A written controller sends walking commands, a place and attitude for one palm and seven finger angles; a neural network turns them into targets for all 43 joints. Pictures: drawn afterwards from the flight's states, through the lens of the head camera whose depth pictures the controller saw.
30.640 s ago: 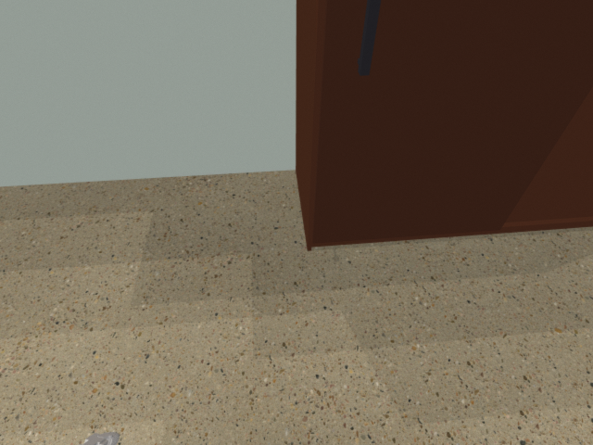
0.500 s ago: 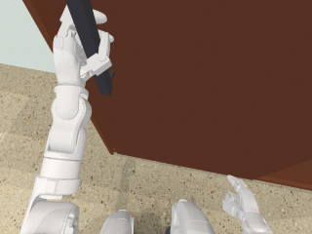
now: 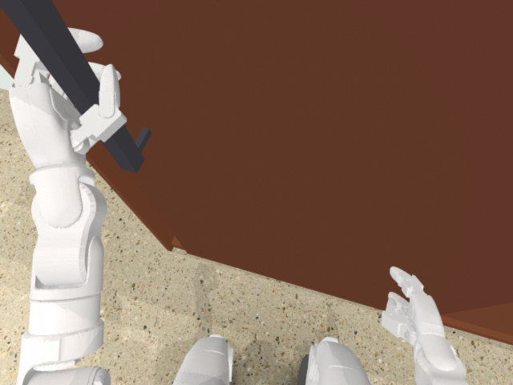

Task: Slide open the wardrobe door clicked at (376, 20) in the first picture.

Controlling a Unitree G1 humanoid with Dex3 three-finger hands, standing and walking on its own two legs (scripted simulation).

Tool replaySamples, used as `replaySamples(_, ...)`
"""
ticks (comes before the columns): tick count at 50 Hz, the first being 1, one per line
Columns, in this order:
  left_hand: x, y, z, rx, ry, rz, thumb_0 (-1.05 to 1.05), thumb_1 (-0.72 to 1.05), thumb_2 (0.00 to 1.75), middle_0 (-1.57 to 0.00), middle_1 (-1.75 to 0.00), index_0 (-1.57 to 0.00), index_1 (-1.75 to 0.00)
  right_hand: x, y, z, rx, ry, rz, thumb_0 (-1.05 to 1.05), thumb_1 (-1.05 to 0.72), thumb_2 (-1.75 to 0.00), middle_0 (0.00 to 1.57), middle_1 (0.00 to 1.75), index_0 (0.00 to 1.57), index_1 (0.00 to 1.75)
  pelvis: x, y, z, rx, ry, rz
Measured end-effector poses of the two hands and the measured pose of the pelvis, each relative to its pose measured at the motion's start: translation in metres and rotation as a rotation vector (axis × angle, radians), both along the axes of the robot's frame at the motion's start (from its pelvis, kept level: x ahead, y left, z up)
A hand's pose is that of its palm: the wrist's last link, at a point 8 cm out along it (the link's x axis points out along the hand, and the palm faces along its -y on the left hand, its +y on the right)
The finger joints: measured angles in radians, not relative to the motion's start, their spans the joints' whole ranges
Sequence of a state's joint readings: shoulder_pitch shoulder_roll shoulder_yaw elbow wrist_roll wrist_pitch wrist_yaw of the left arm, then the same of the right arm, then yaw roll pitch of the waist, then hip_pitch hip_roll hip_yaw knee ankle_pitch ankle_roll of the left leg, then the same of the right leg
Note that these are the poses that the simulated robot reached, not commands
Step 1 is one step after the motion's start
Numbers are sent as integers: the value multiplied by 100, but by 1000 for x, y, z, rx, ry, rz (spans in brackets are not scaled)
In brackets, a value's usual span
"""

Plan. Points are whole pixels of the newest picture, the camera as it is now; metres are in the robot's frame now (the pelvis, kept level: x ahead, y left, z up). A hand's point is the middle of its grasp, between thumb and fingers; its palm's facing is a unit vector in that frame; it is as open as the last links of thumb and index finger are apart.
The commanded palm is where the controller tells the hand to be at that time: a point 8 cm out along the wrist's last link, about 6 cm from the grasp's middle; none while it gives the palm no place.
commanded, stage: step sideways, sliding the door along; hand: left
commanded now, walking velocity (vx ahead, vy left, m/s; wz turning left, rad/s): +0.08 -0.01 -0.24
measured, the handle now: (97, 79) +0.39 +0.25 +0.20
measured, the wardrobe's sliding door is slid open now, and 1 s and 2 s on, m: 0.07 0.41 0.60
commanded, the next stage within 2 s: stop walking and hold the door there in 1.72 s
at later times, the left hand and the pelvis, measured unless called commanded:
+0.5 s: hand (233, 136) +0.34 +0.09 +0.19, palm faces +0.38 -0.92 -0.04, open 6.2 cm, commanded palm +0.30 +0.06 +0.18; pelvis +0.01 -0.10 +0.00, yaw -3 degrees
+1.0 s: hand (431, 192) +0.31 -0.11 +0.19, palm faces +0.17 -0.98 -0.07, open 6.2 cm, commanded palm +0.28 -0.10 +0.17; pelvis -0.05 -0.23 -0.01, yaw -6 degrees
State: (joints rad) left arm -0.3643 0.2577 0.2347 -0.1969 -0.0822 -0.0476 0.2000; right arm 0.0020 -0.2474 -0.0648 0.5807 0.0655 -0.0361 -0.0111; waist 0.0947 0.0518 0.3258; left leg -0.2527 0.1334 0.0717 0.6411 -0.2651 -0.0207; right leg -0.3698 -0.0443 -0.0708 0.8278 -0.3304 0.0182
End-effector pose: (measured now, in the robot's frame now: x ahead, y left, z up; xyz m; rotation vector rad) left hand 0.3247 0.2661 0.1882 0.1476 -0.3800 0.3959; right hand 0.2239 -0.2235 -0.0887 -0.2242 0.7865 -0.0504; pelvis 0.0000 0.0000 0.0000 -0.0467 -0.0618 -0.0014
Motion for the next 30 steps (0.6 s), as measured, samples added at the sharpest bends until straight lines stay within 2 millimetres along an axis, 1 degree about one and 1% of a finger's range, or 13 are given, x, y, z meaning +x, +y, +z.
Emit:
replaySamples(5, -3, -20, 0, -38, 4, -5, -5, 61, 79, -46, -142, -42, -131, -14, -25, 17, -18, 35, 8, 1, -91, -90, 20, 30, 19, 30, 6, -22, 13, -32, -4, -27)
replaySamples(9, -6, -39, 1, -51, 22, 16, -5, 60, 79, -46, -142, -43, -132, -17, -37, 21, -1, 18, 7, 1, -91, -90, 20, 30, 19, 30, 13, -41, 17, -47, -7, -59)
replaySamples(13, -9, -62, 1, -30, 28, 48, -6, 60, 80, -46, -141, -43, -133, -12, -45, 12, 57, -33, 24, 1, -90, -90, 20, 30, 19, 30, 18, -64, 11, -33, -26, -72)
replaySamples(17, -12, -87, 1, 25, 14, 87, -9, 60, 80, -46, -140, -39, -133, 0, -56, -11, 133, -75, 56, 1, -90, -90, 20, 30, 20, 30, 21, -93, -7, -4, -56, -51)
replaySamples(19, -14, -100, 1, 27, 15, 86, -9, 60, 79, -46, -140, -37, -132, 2, -65, -19, 144, -69, 42, 1, -90, -90, 20, 30, 20, 30, 17, -99, -7, -3, -54, -44)
replaySamples(20, -15, -107, 1, 18, 18, 76, -8, 61, 79, -46, -140, -37, -132, 1, -70, -19, 141, -64, 25, 1, -90, -90, 20, 30, 20, 30, 15, -100, -5, 14, -43, -48)
replaySamples(23, -18, -126, 1, -10, 17, 29, -6, 63, 76, -46, -140, -36, -134, -7, -86, -11, 108, -57, -23, 1, -90, -90, 20, 30, 20, 30, 9, -101, 0, 57, -12, -58)
replaySamples(26, -20, -144, -1, -26, -8, -57, -4, 65, 74, -46, -140, -32, -132, -18, -102, -6, 59, -63, -64, 1, -91, -90, 20, 30, 20, 30, 3, -99, -4, 41, -3, -58)
replaySamples(30, -24, -170, -2, -41, -11, -142, -3, 67, 73, -46, -140, -29, -131, -39, -117, 7, 35, -26, -63, 1, -91, -90, 20, 30, 19, 30, -5, -114, 2, 21, -22, -73)
